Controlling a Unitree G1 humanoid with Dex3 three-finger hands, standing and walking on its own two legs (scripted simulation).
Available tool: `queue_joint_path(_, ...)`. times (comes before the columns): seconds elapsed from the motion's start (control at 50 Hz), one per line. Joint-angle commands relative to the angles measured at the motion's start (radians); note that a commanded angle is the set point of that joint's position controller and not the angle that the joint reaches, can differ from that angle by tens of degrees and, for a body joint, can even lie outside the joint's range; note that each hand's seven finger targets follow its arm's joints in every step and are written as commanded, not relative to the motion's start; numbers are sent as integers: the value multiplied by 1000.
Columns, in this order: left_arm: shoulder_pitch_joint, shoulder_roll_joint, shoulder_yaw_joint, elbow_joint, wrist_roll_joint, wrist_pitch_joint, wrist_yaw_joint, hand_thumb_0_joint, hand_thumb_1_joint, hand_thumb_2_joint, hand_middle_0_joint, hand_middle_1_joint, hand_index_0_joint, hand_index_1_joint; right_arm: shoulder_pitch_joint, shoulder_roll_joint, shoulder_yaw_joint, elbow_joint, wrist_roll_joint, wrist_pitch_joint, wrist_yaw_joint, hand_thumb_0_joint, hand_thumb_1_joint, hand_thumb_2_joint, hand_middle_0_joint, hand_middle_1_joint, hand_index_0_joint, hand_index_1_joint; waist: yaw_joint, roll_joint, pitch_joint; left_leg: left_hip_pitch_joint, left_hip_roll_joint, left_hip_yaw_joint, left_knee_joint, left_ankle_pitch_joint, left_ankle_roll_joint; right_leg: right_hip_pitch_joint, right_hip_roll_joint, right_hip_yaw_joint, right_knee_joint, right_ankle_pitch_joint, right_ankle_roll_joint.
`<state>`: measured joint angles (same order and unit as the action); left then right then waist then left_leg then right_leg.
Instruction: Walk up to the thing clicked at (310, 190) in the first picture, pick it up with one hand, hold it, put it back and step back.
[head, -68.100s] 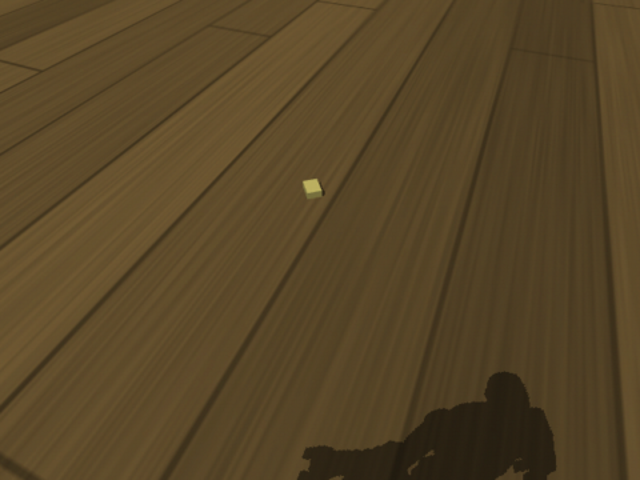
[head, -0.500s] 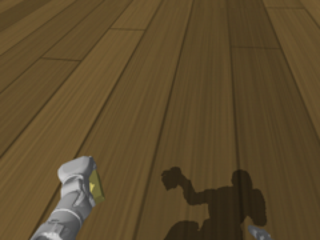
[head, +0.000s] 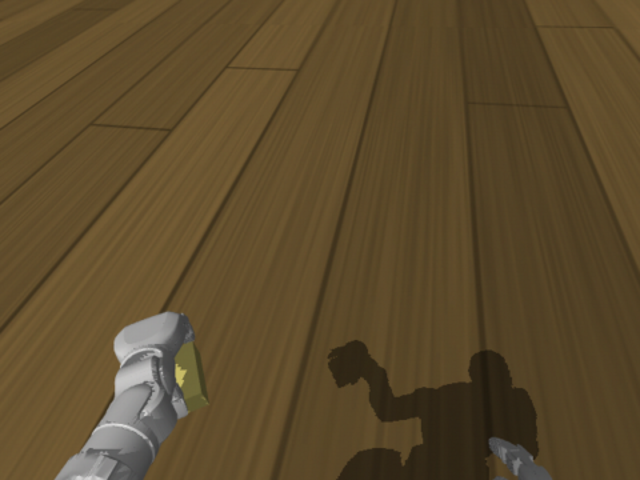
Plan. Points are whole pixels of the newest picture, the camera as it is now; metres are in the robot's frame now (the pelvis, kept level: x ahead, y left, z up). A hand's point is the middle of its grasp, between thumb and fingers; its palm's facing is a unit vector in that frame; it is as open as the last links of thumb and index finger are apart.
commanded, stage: hold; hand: left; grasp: from above
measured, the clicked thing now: (177, 380) +0.31 +0.22 -0.08
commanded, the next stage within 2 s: crouch in 0.62 s
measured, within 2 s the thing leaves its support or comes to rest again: neither
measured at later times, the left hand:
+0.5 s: hand (165, 368) +0.30 +0.22 -0.03, palm faces -0.41 -0.17 -0.90, open 10.9 cm
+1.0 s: hand (170, 381) +0.30 +0.22 -0.06, palm faces -0.45 -0.14 -0.88, open 10.8 cm
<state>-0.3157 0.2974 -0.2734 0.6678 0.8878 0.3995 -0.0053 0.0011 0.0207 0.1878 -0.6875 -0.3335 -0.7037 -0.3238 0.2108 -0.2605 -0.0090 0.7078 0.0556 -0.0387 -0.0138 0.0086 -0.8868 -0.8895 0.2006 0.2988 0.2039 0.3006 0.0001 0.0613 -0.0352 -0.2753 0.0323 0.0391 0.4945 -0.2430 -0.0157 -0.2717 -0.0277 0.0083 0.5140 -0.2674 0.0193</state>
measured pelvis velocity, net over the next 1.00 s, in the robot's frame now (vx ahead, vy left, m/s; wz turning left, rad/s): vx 0.00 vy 0.00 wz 0.00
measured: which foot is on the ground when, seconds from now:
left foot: down 0.00-1.00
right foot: down 0.00-1.00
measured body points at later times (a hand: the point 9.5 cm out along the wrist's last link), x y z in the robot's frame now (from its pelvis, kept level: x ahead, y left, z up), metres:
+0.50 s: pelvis +0.00 +0.00 +0.00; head +0.00 -0.03 +0.45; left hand +0.32 +0.23 +0.02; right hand +0.15 -0.25 -0.11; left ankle +0.01 +0.13 -0.74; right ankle +0.00 -0.13 -0.74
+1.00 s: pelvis +0.00 +0.00 +0.00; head +0.01 -0.01 +0.45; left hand +0.32 +0.23 -0.01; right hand +0.14 -0.25 -0.11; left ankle +0.01 +0.13 -0.74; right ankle +0.00 -0.13 -0.74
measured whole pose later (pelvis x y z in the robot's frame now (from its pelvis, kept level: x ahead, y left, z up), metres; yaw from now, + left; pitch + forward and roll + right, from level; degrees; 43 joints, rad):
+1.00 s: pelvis +0.00 +0.00 +0.00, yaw +0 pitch +2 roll +0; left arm -0.35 0.29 -0.26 0.78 0.93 0.34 0.05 0.00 0.03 0.16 -0.74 -0.23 -0.76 -0.22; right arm 0.21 -0.26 -0.02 0.69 0.05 -0.03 0.00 0.01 -0.87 -0.89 0.20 0.30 0.20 0.30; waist -0.01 0.03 -0.01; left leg -0.29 0.03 0.03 0.49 -0.23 -0.01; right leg -0.29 -0.03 0.00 0.51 -0.26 0.02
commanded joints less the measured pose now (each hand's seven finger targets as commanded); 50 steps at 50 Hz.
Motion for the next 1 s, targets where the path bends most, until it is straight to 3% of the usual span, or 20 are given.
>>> queue_joint_path(0.0, -364, 186, 82, -211, 38, -7, 33, 0, 720, 487, -1025, -497, -1054, -466, -89, -115, -37, -138, 0, -39, -7, 0, -876, -890, 200, 299, 200, 299, -2, -54, -241, 117, -44, 8, -54, 209, 29, 65, 53, -17, -76, 216, -16)
queue_joint_path(0.16, -344, 175, 66, -196, 37, 8, 8, 0, 725, 468, -1038, -464, -1064, -436, -101, -114, -33, -150, 5, -32, -7, 0, -876, -890, 200, 299, 200, 299, 10, -74, -214, 119, -45, 8, -70, 204, 32, 69, 52, -20, -93, 210, -16)
queue_joint_path(0.18, -361, 179, 71, -192, 35, 8, 6, 0, 730, 456, -1027, -492, -1061, -456, -95, -116, -34, -146, 2, -32, -7, 0, -878, -890, 200, 299, 200, 299, -2, -77, -210, 113, -47, 10, -68, 192, 34, 64, 51, -17, -98, 200, -15)
queue_joint_path(0.2, -353, 192, 82, -197, 37, 11, 5, 0, 722, 480, -1033, -474, -1058, -446, -101, -117, -34, -148, 3, -32, -7, 0, -875, -890, 200, 299, 200, 299, 12, -58, -214, 116, -44, 9, -76, 193, 30, 73, 53, -21, -95, 195, -20)
queue_joint_path(0.24, -365, 175, 67, -199, 39, 8, 2, 0, 720, 476, -1034, -476, -1059, -449, -95, -117, -35, -150, 2, -32, -5, 0, -877, -890, 200, 299, 200, 299, 3, -67, -214, 114, -40, 5, -76, 194, 28, 65, 57, -21, -92, 194, -21)
queue_joint_path(0.3, -360, 185, 79, -213, 42, 4, 9, 0, 712, 489, -1032, -486, -1056, -460, -97, -114, -36, -156, 1, -31, -4, 0, -879, -891, 200, 299, 200, 299, 17, -35, -230, 120, -40, 4, -78, 212, 23, 75, 57, -21, -86, 204, -26)
queue_joint_path(0.34, -381, 199, 89, -208, 48, 1, 17, 0, 709, 478, -1026, -480, -1051, -453, -90, -115, -36, -151, -1, -31, -4, 0, -877, -890, 200, 299, 200, 299, 9, -47, -235, 125, -38, 3, -75, 215, 25, 77, 57, -20, -87, 208, -23)
queue_joint_path(0.44, -381, 185, 85, -184, 45, 11, 36, 0, 719, 484, -1060, -448, -1075, -430, -93, -118, -36, -143, -2, -30, -2, 0, -880, -892, 200, 299, 199, 299, 1, -73, -222, 124, -42, 9, -70, 211, 31, 79, 51, -17, -94, 215, -18)
queue_joint_path(0.54, -364, 173, 79, -171, 30, 17, 41, 0, 698, 503, -1038, -471, -1055, -453, -89, -116, -39, -135, -1, -33, 0, 0, -879, -892, 200, 299, 200, 299, 14, -65, -232, 119, -43, 9, -68, 218, 28, 84, 51, -19, -92, 219, -18)
queue_joint_path(0.58, -396, 165, 68, -191, 33, 20, 41, 0, 719, 485, -1062, -449, -1077, -432, -91, -116, -39, -136, -1, -33, 1, 0, -880, -892, 200, 299, 199, 299, 1, -72, -253, 134, -44, 12, -62, 230, 32, 87, 48, -18, -94, 241, -14)
queue_joint_path(0.62, -367, 187, 86, -160, 31, 28, 44, 0, 711, 477, -1061, -447, -1075, -431, -92, -119, -38, -132, 0, -30, 0, 0, -883, -893, 200, 299, 199, 299, 9, -66, -234, 127, -43, 12, -68, 231, 30, 89, 49, -20, -93, 239, -17)
queue_joint_path(0.66, -376, 164, 67, -148, 30, 29, 39, 0, 689, 471, -1048, -439, -1061, -425, -90, -117, -38, -133, 0, -27, 0, 0, -884, -894, 200, 299, 199, 299, 4, -87, -223, 123, -41, 9, -68, 228, 32, 88, 51, -24, -95, 237, -16)
queue_joint_path(0.7, -388, 191, 86, -173, 29, 27, 39, 0, 729, 433, -1046, -486, -1076, -452, -91, -119, -39, -135, 0, -27, 0, 0, -890, -901, 200, 300, 200, 300, 9, -76, -225, 122, -47, 12, -68, 219, 34, 87, 45, -18, -102, 233, -14)
queue_joint_path(0.72, -390, 202, 97, -185, 33, 26, 40, 0, 649, 513, -966, -406, -996, -401, -94, -117, -40, -139, 0, -27, 0, 0, -841, -884, 202, 300, 201, 300, 15, -66, -241, 128, -48, 14, -66, 223, 34, 94, 44, -17, -102, 237, -14)
queue_joint_path(0.78, -339, 159, 66, -140, 42, 26, 37, 0, 724, 507, -1105, -368, -1103, -373, -92, -113, -35, -142, 0, -24, 1, 0, -857, -888, 201, 300, 201, 300, -2, -102, -197, 115, -49, 14, -66, 211, 38, 78, 44, -18, -107, 230, -11)
queue_joint_path(0.82, -335, 166, 72, -118, 39, 8, 40, 0, 717, 497, -1091, -385, -1094, -384, -80, -116, -38, -137, -1, -25, 0, 0, -857, -888, 200, 300, 200, 300, -5, -118, -174, 93, -47, 10, -67, 185, 38, 66, 45, -21, -110, 201, -13)
queue_joint_path(0.86, -335, 172, 79, -102, 48, -21, 50, 0, 708, 513, -1097, -377, -1093, -382, -74, -117, -40, -137, -2, -28, 1, 0, -859, -889, 200, 300, 200, 300, -5, -93, -162, 83, -47, 8, -71, 156, 32, 48, 44, -16, -107, 167, -19)
queue_joint_path(0.9, -349, 146, 64, -66, 68, -54, 71, 0, 718, 477, -1099, -360, -1100, -361, -52, -117, -45, -129, -6, -29, 3, 0, -858, -888, 200, 300, 200, 300, -31, -116, -163, 77, -44, 7, -54, 160, 34, 23, 45, -17, -95, 175, -18)
queue_joint_path(0.92, -351, 160, 79, -51, 71, -71, 90, 0, 736, 463, -1105, -368, -1111, -364, -43, -119, -48, -125, -6, -30, 5, 0, -859, -888, 200, 300, 200, 300, -25, -111, -163, 70, -45, 7, -48, 162, 33, 19, 45, -17, -88, 178, -19)
queue_joint_path(0.98, -394, 137, 77, 45, 85, -119, 159, 0, 755, 463, -1114, -376, -1123, -368, 1, -124, -59, -93, -15, -31, 16, 0, -860, -888, 200, 300, 200, 300, -49, -93, -169, 34, -38, 9, -4, 174, 25, -33, 46, -19, -39, 189, -24)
